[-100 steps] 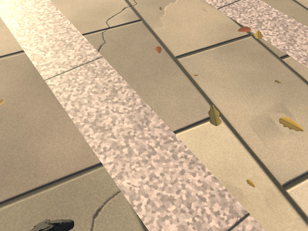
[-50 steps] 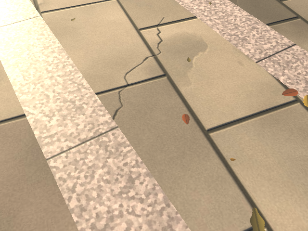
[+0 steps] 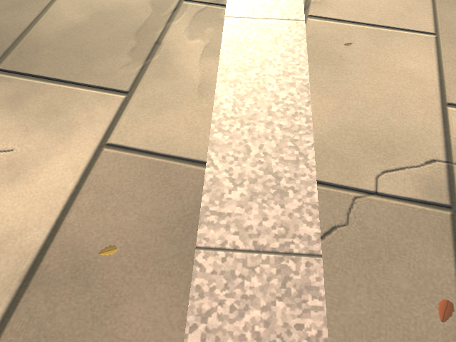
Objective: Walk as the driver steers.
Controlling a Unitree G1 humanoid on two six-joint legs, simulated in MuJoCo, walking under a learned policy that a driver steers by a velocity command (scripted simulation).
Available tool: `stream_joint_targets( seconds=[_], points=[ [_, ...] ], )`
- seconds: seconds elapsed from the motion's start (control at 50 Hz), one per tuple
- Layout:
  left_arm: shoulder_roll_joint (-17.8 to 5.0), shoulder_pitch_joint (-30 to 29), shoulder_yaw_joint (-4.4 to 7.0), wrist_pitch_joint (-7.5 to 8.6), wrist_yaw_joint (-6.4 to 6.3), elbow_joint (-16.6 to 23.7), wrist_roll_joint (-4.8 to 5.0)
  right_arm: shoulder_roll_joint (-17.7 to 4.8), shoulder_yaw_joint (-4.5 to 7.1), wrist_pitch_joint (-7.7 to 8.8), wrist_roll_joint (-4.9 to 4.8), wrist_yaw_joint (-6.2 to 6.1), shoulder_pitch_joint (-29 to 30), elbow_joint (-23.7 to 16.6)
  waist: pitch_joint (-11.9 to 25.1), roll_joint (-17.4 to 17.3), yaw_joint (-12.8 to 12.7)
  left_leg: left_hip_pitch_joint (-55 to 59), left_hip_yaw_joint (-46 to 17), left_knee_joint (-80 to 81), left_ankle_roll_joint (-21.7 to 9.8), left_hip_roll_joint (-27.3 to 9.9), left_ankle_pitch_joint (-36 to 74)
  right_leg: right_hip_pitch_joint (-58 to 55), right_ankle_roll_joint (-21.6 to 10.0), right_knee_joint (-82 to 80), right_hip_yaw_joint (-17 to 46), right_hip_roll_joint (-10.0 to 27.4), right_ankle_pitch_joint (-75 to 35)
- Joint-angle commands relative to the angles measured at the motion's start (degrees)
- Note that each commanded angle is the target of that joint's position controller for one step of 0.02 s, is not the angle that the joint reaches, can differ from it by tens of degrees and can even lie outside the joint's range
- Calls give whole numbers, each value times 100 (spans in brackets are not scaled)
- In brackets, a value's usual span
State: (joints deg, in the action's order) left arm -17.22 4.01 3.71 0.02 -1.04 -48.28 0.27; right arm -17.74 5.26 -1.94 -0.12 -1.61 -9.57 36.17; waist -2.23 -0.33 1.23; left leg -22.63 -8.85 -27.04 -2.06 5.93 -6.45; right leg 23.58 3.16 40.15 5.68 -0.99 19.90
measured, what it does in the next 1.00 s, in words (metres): steps on the spot, turning left: right foot, then left foot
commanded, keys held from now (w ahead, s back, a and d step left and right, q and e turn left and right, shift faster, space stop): q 0.56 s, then no key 0.08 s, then w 0.36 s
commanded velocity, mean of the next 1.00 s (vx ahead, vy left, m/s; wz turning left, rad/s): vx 0.09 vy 0.00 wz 0.45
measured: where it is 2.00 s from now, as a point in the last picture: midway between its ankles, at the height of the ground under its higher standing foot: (147, 333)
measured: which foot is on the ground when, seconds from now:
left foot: down 0.00-0.06, up 0.08-0.46, down 0.48-0.96, up 0.98-1.00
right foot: up 0.00-0.04, down 0.06-0.48, up 0.50-0.94, down 0.96-1.00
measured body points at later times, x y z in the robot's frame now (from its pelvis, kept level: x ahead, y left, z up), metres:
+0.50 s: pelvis +0.00 +0.01 +0.00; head +0.03 +0.03 +0.44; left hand +0.02 +0.33 -0.12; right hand +0.25 -0.20 -0.08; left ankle -0.03 +0.11 -0.74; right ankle +0.02 -0.14 -0.73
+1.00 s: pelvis +0.06 +0.02 +0.00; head +0.07 +0.01 +0.45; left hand +0.05 +0.33 -0.09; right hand +0.28 -0.18 -0.11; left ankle -0.03 +0.11 -0.72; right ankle +0.10 -0.08 -0.74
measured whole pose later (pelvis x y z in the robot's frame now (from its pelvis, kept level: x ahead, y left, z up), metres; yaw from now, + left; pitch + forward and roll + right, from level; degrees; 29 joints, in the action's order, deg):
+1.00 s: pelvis +0.06 +0.02 +0.00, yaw +26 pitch +1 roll +0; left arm -17.0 13.0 3.3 4.9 1.3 -44.2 0.5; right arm -17.0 2.6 0.9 -0.8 0.3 -16.3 39.9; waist 1.8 -2.2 0.3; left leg -16.3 -4.9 -39.9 -2.1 2.5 -24.9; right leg 15.3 -2.1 30.1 -1.8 -0.3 16.0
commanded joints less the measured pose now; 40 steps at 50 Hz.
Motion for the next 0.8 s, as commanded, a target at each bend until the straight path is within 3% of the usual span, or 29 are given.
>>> stream_joint_targets(
  seconds=[0.02,0.04,0.06,0.08,0.1,0.12,0.14,0.16,0.18,0.24,0.3,0.34,0.4,0.44,0.46,0.48,0.5,0.52,0.54,0.56,0.58,0.6,0.64,0.66,0.7,0.72,0.8],
  points=[
    [-575,403,167,136,62,242,19,-905,234,2,-51,-39,209,-444,868,-935,-239,718,-1830,703,-827,-1286,-428,-634,-165,-1011,-177,-109,-365],
    [-642,648,206,148,79,170,3,-859,218,-28,-90,-58,191,-443,855,-862,-350,499,-1730,518,-632,-1101,-578,-1111,-288,-1661,-203,9,-789],
    [-1013,875,301,134,57,152,-93,-631,150,-39,-84,-67,45,-463,908,-224,-312,-132,-1299,-254,-319,-715,-1402,-1751,-612,-2108,538,943,-787],
    [-1523,719,404,70,20,159,-224,-457,124,-7,-136,-51,-43,-655,624,1527,-11,-1321,38,-1515,3,291,-2573,-1844,-1429,-2469,1953,2116,-1383],
    [-1227,426,334,96,8,373,-346,-943,258,68,-19,-28,-43,-596,545,1466,-126,-1424,-22,-2874,248,-39,-2767,-1370,-1929,-2598,2431,2577,-1620],
    [-914,42,246,109,-44,539,-301,-1163,359,58,-51,3,-180,-444,501,992,30,-1261,-86,-3487,293,-159,-2368,-1228,-1743,-2472,1827,2258,-1728],
    [-740,-218,202,104,-74,596,-194,-1061,361,-3,-54,-2,-366,-281,405,795,140,-1236,30,-3780,384,-191,-2047,-1206,-1445,-2366,1222,1854,-1720],
    [-637,-246,166,102,-100,625,-90,-922,330,-63,-25,-14,-456,-212,345,784,91,-1374,87,-4096,487,-232,-1757,-1343,-1326,-2320,888,1666,-1700],
    [-615,-176,138,84,-124,618,-61,-760,281,-101,-40,2,-455,-213,266,770,43,-1424,176,-4292,567,-278,-1635,-1362,-1342,-2317,626,1578,-1885],
    [-726,275,165,-6,-176,564,-106,-551,167,-92,-128,41,56,-477,218,900,-294,-1627,548,-3587,727,-496,-1377,-1891,-1463,-2352,181,1509,-2108],
    [-976,496,257,-55,-158,565,-88,-441,80,-81,-98,103,286,-671,428,1027,-476,-1255,724,-2672,774,-744,-1536,-2264,-1553,-2249,-1,1719,-2503],
    [-1131,425,319,-72,-98,613,-54,-421,46,-89,-90,152,284,-731,494,1084,-472,-692,951,-2114,698,-790,-1613,-2060,-1545,-2214,-212,1799,-2762],
    [-1228,420,370,-62,-11,619,31,-541,96,-145,-109,210,166,-740,524,1129,-415,-145,1192,-1360,524,-708,-1479,-1983,-1468,-2027,-367,1914,-2937],
    [-1229,299,379,-49,15,612,141,-531,133,-177,-109,250,-97,-666,550,1054,-184,429,1318,-371,268,-620,-874,-1862,-1236,-1651,-550,1900,-2858],
    [-1095,386,349,-31,26,556,181,-594,185,-181,-99,232,-324,-572,617,886,-71,1020,1312,241,74,-508,-335,-1585,-968,-1251,-769,1769,-2547],
    [-828,707,283,-7,58,451,88,-904,301,-173,-101,167,-600,-512,810,127,-31,2029,671,583,-187,-820,873,-836,-512,-322,-1218,1432,-1690],
    [-368,660,107,21,104,746,-281,-1674,445,-146,-63,65,-728,-638,903,-1849,-201,3048,-1519,346,-986,-2436,3462,1038,81,1569,-1566,608,1642],
    [-634,57,188,49,44,936,-182,-1472,359,5,137,148,-804,-710,1238,-1398,277,2485,-2060,525,-1897,-2885,3165,1454,158,2596,-582,259,2052],
    [-833,-102,254,25,9,960,-25,-1286,294,125,146,186,-610,-661,991,-907,209,2262,-1551,646,-1740,-2559,2612,1509,96,2958,-343,382,1649],
    [-840,-27,276,5,-25,925,12,-1143,258,182,58,161,-300,-621,752,-766,25,2026,-1162,670,-1402,-2209,2053,1537,32,2837,-265,451,1128],
    [-862,99,295,-23,-66,806,-31,-946,186,180,-18,129,-33,-647,687,-602,-77,1904,-928,673,-1166,-2014,1729,1494,36,2673,-233,508,768],
    [-879,240,308,-47,-77,768,-71,-880,133,166,-38,96,160,-667,666,-662,-185,1641,-752,700,-1110,-1891,1822,1244,83,2636,-274,460,452],
    [-778,439,287,-51,-50,712,-47,-772,63,165,33,48,215,-660,805,-735,-255,1473,-572,749,-1120,-1764,1852,863,149,2495,-350,357,79],
    [-717,510,261,-44,-28,699,-27,-723,47,175,26,32,109,-598,897,-719,-231,1532,-540,860,-1106,-1684,1078,800,149,2138,-391,368,-75],
    [-613,303,195,-3,32,777,5,-750,49,199,-20,25,-139,-476,733,-858,-22,1558,-797,1232,-1088,-1623,-1214,827,96,1340,-458,367,-278],
    [-607,182,176,32,67,830,15,-792,48,217,-13,30,-187,-425,572,-983,45,1501,-992,1394,-1095,-1675,-1845,818,56,1008,-468,356,-282],
    [-629,46,145,246,192,895,44,-941,58,310,-7,89,-330,-238,196,-857,174,1338,-1244,1520,-1114,-1820,-2219,487,-160,-35,-523,335,-126]
  ],
)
